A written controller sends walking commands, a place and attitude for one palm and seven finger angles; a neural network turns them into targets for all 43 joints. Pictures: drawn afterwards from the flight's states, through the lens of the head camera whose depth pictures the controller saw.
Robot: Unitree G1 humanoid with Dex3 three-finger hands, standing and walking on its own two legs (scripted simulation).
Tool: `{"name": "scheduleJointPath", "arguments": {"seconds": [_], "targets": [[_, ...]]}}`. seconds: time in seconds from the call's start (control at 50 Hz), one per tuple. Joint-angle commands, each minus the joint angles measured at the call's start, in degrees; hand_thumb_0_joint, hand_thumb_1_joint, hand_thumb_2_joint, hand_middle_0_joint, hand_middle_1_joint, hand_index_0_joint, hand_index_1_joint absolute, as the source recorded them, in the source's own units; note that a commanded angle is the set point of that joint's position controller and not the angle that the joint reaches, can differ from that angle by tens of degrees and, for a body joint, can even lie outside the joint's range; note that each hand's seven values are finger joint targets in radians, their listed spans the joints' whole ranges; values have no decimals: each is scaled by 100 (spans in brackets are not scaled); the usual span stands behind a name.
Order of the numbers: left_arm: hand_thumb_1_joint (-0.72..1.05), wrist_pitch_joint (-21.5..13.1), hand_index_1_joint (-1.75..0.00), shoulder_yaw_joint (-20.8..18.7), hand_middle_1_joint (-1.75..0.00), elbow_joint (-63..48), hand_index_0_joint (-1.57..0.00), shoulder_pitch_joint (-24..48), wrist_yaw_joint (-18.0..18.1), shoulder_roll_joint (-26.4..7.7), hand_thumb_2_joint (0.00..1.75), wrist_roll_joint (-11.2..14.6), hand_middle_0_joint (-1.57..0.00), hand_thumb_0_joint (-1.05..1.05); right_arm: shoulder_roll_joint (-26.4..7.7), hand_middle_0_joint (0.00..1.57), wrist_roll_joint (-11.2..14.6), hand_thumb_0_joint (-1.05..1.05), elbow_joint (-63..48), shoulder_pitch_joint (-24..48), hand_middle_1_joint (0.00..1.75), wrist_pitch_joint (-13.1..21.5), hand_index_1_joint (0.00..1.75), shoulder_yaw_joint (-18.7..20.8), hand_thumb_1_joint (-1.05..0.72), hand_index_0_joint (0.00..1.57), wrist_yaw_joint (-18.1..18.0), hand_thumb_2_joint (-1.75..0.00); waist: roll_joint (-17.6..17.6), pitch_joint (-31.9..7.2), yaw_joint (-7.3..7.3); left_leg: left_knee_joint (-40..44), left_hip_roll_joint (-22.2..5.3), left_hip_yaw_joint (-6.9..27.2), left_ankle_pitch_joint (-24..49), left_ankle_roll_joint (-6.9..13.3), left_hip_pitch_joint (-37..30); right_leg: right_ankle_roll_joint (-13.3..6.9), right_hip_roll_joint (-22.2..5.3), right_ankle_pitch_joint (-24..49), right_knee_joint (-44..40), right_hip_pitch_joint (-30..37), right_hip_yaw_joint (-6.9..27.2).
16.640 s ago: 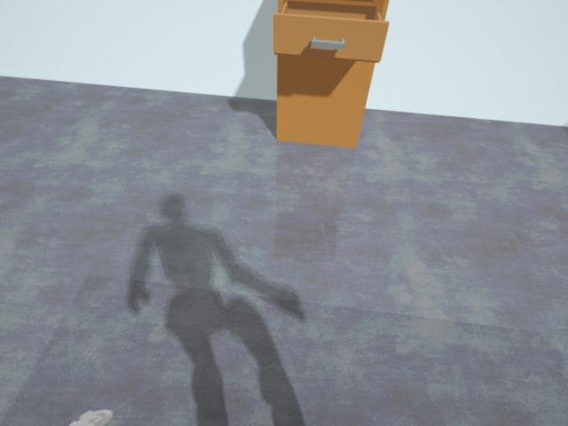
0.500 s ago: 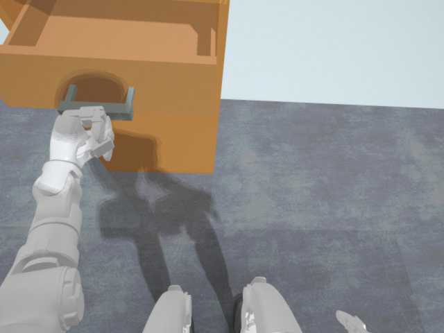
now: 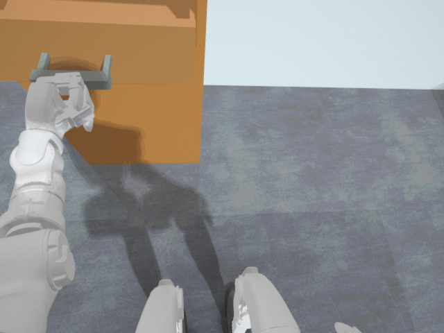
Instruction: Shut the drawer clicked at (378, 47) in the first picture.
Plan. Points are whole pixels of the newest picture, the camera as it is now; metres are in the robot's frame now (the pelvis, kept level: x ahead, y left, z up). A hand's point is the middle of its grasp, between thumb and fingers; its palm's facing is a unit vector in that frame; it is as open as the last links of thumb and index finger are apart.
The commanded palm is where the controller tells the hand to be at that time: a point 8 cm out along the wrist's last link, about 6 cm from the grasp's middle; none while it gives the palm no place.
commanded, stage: push the drawer shut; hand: left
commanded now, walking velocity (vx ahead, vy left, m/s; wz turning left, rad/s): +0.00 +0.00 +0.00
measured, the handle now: (74, 70) +0.57 +0.23 +0.05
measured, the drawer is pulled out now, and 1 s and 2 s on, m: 0.11 0.00 0.00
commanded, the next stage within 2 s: pull the fist back off the drawer in 1.22 s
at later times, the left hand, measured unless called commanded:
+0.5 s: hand (90, 79) +0.55 +0.21 +0.05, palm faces -0.02 -1.00 -0.04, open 3.2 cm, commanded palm +0.55 +0.24 +0.05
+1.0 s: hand (93, 54) +0.61 +0.21 +0.05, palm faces +0.00 -1.00 -0.03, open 3.3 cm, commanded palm +0.61 +0.22 +0.05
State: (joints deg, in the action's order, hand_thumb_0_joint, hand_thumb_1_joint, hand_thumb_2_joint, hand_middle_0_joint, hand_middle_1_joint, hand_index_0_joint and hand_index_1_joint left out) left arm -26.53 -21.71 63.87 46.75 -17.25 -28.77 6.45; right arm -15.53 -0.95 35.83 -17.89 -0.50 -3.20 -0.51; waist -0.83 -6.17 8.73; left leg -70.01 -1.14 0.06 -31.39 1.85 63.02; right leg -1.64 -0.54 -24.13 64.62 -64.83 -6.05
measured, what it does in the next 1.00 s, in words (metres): stands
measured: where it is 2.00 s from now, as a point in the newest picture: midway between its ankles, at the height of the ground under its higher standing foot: outside the picture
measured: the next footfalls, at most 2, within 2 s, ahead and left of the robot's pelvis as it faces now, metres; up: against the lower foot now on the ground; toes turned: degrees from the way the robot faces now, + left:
none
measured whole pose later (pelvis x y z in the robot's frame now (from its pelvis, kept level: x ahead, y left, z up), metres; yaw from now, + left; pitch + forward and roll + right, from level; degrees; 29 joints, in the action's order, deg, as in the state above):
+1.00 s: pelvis +0.00 +0.01 -0.02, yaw -2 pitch +33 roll -7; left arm -18.5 -24.9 77.4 73.1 -14.8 -45.3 -3.0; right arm -15.4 -3.8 35.4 -22.4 -3.3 -6.7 1.1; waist -2.5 -4.8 18.1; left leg -75.1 -2.0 2.0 -32.1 2.8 75.7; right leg -0.8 0.4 -23.0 65.8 -75.3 -7.9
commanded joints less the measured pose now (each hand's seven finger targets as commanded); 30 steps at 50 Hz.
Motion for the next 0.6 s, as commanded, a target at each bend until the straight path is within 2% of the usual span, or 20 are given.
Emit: {"name": "scheduleJointPath", "arguments": {"seconds": [0.0, 0.02, 0.1, 0.12, 0.14, 0.2, 0.22, 0.24, 0.26, 0.28, 0.3, 0.32, 0.34, 0.4, 0.42, 0.44, 0.46, 0.52, 0.54, 0.58], "targets": [[90, -306, -160, -192, -160, -1223, -140, 3189, 55, -1498, 90, 100, -140, 0, -1048, 20, 1, 0, -251, -902, 30, 100, 30, 359, -90, 20, -100, -90, -866, -2868, 340, 907, 37, 433, 1695, -14, -1461, 23, 205, 845, -715, 1592, 531], [90, -285, -160, -217, -160, -1155, -140, 3243, 59, -1564, 90, 82, -140, 0, -1073, 20, 1, 0, -233, -920, 30, 98, 30, 363, -90, 20, -98, -90, -772, -2823, 375, 892, 27, 433, 1577, -1, -1389, 32, 210, 744, -749, 1551, 545], [90, -193, -160, -391, -160, -895, -140, 3523, 51, -1973, 90, -12, -140, 0, -1127, 20, -11, 0, -235, -1010, 30, 84, 30, 316, -90, 20, -118, -90, -869, -2850, 426, 799, 34, 428, 1426, 27, -1093, 27, 216, 621, -700, 1520, 579], [90, -177, -160, -331, -160, -932, -140, 3681, 44, -1946, 90, -21, -140, 0, -1129, 20, -20, 0, -221, -1026, 30, 90, 30, 313, -90, 20, -120, -90, -904, -2857, 503, 784, 21, 442, 1473, 32, -1149, 34, 218, 651, -688, 1450, 565], [90, -175, -160, -318, -160, -913, -140, 3727, 39, -1915, 90, -17, -140, 0, -1140, 20, -35, 0, -230, -1064, 30, 91, 30, 313, -90, 20, -117, -90, -933, -2914, 515, 763, 23, 481, 1566, 32, -1219, 20, 228, 696, -658, 1377, 538], [90, -143, -160, -507, -160, -927, -140, 3819, 48, -2231, 90, -81, -140, 0, -1177, 20, -61, 0, -221, -1164, 30, 57, 30, 310, -90, 20, -103, -90, -1070, -3249, 474, 710, -1, 500, 1791, 13, -1320, 24, 228, 840, -613, 1462, 532], [90, -99, -160, -335, -160, -852, -140, 3850, 32, -2024, 90, -98, -140, 0, -1156, 20, -57, 0, -224, -1163, 30, 52, 30, 308, -90, 20, -84, -90, -1219, -3163, 539, 711, -6, 495, 1800, 6, -1394, 24, 234, 822, -630, 1299, 521], [90, -89, -160, -313, -160, -845, -140, 3958, 30, -1995, 90, -98, -140, 0, -1166, 20, -73, 0, -205, -1210, 30, 43, 30, 302, -90, 20, -69, -90, -1276, -3145, 567, 707, -12, 546, 1891, -2, -1488, 3, 242, 840, -594, 1170, 472], [90, -65, -160, -416, -160, -826, -140, 4043, 52, -2133, 90, -108, -140, 0, -1193, 20, -78, 0, -183, -1244, 30, 27, 30, 303, -90, 20, -67, -90, -1166, -3174, 596, 700, -36, 559, 1857, -2, -1450, 25, 247, 813, -602, 1188, 462], [90, -45, -160, -553, -160, -787, -140, 4012, 66, -2334, 90, -125, -140, 0, -1210, 20, -80, 0, -190, -1267, 30, 14, 30, 297, -90, 20, -69, -90, -1190, -3202, 556, 683, -36, 543, 1874, 5, -1379, 24, 250, 833, -616, 1267, 489], [90, -19, -160, -479, -160, -795, -140, 4112, 62, -2294, 90, -144, -140, 0, -1208, 20, -86, 0, -183, -1278, 30, 8, 30, 284, -90, 20, -61, -90, -1237, -3231, 614, 672, -35, 543, 1893, 10, -1387, 30, 246, 863, -618, 1247, 494], [90, -7, -160, -608, -160, -801, -140, 4119, 80, -2448, 90, -177, -140, 0, -1208, 20, -96, 0, -185, -1316, 30, -12, 30, 283, -90, 20, -57, -90, -1170, -3279, 571, 672, -43, 555, 1928, 8, -1348, 25, 254, 889, -605, 1330, 482], [90, -32, -160, -635, -160, -882, -140, 4150, 81, -2495, 90, -186, -140, 0, -1213, 20, -102, 0, -217, -1326, 30, -20, 30, 286, -90, 20, -56, -90, -1313, -3412, 556, 655, -36, 555, 2029, 3, -1454, 11, 260, 963, -575, 1329, 489], [90, 11, -160, -602, -160, -755, -140, 4191, 106, -2477, 90, -241, -140, 0, -1208, 20, -112, 0, -189, -1386, 30, -64, 30, 271, -90, 20, -30, -90, -1306, -3281, 595, 683, -65, 590, 2056, -16, -1480, 19, 272, 922, -600, 1214, 437], [90, 46, -160, -462, -160, -657, -140, 4302, 114, -2329, 90, -248, -140, 0, -1205, 20, -113, 0, -178, -1377, 30, -66, 30, 264, -90, 20, -23, -90, -1261, -3136, 698, 678, -66, 583, 1913, 3, -1398, 35, 275, 818, -640, 1105, 452], [90, 32, -160, -579, -160, -649, -140, 4390, 145, -2474, 90, -262, -140, 0, -1218, 20, -133, 0, -159, -1421, 30, -69, 30, 247, -90, 20, -31, -90, -1272, -3102, 700, 686, -75, 643, 1981, -3, -1433, 13, 284, 836, -597, 1038, 406], [90, 31, -160, -535, -160, -707, -140, 4491, 154, -2461, 90, -280, -140, 0, -1229, 20, -132, 0, -157, -1437, 30, -76, 30, 251, -90, 20, -22, -90, -1379, -3169, 716, 691, -77, 619, 1958, -9, -1489, 25, 281, 813, -624, 1016, 426], [90, 70, -160, -702, -160, -513, -140, 4526, 190, -2726, 90, -354, -140, 0, -1245, 20, -153, 0, -140, -1499, 30, -103, 30, 231, -90, 20, -17, -90, -1284, -3146, 724, 638, -78, 628, 1944, 0, -1308, 25, 286, 812, -613, 1071, 430], [90, 58, -160, -646, -160, -536, -140, 4661, 189, -2703, 90, -368, -140, 0, -1239, 20, -161, 0, -132, -1523, 30, -108, 30, 219, -90, 20, -18, -90, -1310, -3161, 798, 634, -85, 650, 2004, 5, -1363, 17, 297, 855, -591, 1025, 409], [90, 77, -160, -585, -160, -507, -140, 4713, 176, -2649, 90, -412, -140, 0, -1248, 20, -172, 0, -122, -1558, 30, -123, 30, 218, -90, 20, -2, -90, -1523, -3254, 783, 635, -93, 690, 2073, -35, -1518, 7, 293, 826, -567, 865, 373]]}}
